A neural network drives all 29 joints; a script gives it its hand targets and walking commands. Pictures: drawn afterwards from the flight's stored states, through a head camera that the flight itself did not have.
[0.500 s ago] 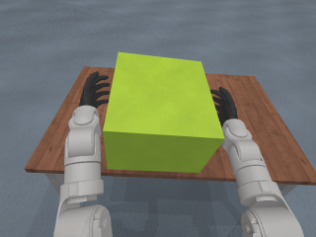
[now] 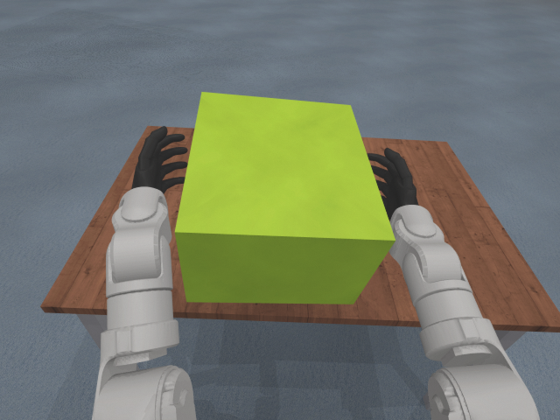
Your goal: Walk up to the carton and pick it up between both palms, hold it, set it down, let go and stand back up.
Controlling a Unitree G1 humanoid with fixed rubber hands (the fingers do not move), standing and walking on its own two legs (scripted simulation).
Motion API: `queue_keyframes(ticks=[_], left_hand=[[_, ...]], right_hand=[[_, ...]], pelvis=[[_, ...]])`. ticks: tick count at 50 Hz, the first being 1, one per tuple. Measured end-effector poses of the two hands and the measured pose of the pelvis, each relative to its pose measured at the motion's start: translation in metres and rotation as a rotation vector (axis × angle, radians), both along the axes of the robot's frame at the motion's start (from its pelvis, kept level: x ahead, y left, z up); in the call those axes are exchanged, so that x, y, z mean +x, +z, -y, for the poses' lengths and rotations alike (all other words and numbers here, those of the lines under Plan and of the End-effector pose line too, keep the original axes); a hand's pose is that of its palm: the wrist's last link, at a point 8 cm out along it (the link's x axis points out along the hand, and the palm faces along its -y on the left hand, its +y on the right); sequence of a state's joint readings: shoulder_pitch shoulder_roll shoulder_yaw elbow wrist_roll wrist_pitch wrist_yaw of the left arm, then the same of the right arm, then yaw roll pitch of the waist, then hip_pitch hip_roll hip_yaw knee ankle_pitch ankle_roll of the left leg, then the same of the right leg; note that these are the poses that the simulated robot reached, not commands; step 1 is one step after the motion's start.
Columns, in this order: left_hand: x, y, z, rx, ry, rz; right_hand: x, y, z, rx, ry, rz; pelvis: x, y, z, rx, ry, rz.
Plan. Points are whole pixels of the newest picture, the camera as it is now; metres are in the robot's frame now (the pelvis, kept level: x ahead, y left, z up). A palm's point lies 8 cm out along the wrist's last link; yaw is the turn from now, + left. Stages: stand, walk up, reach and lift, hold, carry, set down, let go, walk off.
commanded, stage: reach and lift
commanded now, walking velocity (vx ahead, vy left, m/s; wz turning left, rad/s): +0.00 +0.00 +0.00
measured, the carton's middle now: (275, 195) +0.41 -0.01 +0.12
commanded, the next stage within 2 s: hold in 0.38 s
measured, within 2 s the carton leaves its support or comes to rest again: neither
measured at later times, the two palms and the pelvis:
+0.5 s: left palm (141, 183) +0.34 +0.17 +0.20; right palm (399, 194) +0.34 -0.17 +0.18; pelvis -0.01 -0.01 +0.00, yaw +0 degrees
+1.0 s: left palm (138, 179) +0.35 +0.17 +0.21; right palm (397, 189) +0.35 -0.17 +0.18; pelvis +0.00 +0.00 +0.00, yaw +0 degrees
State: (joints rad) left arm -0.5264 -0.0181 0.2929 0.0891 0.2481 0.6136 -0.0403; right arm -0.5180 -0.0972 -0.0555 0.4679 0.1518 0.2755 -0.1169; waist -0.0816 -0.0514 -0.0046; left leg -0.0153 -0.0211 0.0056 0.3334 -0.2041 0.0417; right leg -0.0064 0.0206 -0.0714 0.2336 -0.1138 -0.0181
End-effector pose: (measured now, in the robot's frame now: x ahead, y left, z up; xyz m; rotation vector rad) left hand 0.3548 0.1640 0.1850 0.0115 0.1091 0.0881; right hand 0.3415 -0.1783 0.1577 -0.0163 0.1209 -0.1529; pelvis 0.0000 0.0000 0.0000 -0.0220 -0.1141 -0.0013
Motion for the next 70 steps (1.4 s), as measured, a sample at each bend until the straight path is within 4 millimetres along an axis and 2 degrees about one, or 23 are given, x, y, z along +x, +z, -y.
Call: queue_keyframes(ticks=[36, 70], left_hand=[[-0.01, 0.024, -0.008, -0.012, 0.034, 0.014], [-0.01, 0.022, -0.011, -0.011, 0.033, 0.019]], right_hand=[[0.003, 0.024, -0.007, -0.003, 0.03, 0.017], [0.005, 0.023, -0.011, -0.012, 0.038, 0.023]], pelvis=[[-0.007, 0.0, 0.006, 0.005, 0.004, 0.019], [-0.003, 0.0, 0.004, 0.001, 0.006, 0.024]])
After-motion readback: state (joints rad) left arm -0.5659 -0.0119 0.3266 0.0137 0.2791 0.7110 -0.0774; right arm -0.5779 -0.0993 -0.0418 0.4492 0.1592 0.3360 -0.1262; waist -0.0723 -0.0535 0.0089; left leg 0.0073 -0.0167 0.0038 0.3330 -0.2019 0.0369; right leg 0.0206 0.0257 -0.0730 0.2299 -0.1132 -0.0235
